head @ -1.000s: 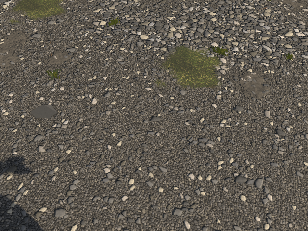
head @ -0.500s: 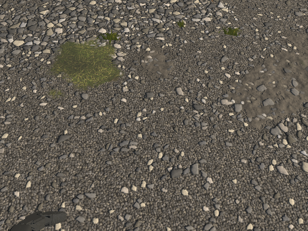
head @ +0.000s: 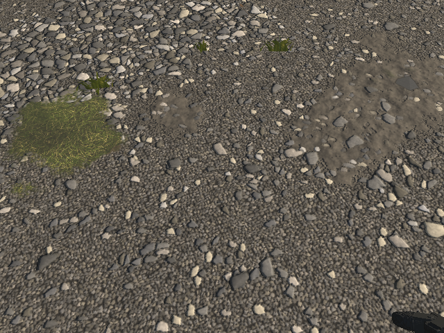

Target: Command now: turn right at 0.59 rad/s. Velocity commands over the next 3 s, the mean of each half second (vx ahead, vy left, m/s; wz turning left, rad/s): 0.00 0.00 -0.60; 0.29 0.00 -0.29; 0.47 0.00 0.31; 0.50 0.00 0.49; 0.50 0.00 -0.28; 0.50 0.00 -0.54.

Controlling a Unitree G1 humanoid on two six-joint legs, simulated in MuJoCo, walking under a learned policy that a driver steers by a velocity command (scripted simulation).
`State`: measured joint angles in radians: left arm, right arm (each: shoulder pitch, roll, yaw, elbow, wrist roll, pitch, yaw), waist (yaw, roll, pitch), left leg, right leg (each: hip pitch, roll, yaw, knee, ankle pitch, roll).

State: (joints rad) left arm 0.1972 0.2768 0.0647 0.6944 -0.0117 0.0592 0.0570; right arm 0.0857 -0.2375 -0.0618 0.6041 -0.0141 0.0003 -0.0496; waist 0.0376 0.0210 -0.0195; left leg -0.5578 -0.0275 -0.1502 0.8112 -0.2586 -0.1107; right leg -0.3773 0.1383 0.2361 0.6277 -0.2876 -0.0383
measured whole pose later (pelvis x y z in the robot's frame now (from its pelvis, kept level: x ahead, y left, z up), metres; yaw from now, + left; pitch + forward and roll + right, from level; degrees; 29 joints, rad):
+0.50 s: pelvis +0.04 +0.02 +0.01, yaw -18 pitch +3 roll +0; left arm 0.16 0.28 0.08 0.63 -0.02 0.05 -0.03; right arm 0.22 -0.31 -0.09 0.68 0.01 0.01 -0.02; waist -0.03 0.01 0.01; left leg -0.27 0.09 0.14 0.54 -0.31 -0.02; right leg -0.36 0.00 -0.02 0.61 -0.29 0.01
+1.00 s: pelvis +0.20 -0.01 -0.01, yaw -25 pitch +3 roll +0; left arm 0.39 0.28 0.07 0.78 -0.02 -0.03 0.00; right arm 0.11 -0.27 -0.06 0.62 0.01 -0.09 0.04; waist 0.07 -0.02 -0.01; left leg -0.46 -0.01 0.03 0.59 -0.19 0.04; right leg -0.11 0.00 0.10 0.60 -0.46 -0.02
